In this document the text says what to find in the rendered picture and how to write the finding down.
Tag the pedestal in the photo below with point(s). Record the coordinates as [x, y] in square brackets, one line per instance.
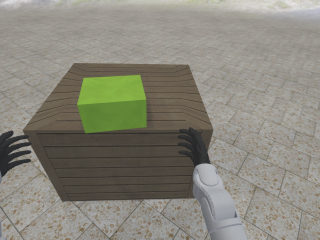
[128, 164]

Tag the carton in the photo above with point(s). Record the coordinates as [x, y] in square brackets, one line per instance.
[112, 103]

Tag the right robot forearm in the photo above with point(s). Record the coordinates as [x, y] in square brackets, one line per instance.
[219, 211]

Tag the right robot hand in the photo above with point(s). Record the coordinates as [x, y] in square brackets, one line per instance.
[199, 154]

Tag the left robot hand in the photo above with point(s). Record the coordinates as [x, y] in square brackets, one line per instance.
[5, 149]

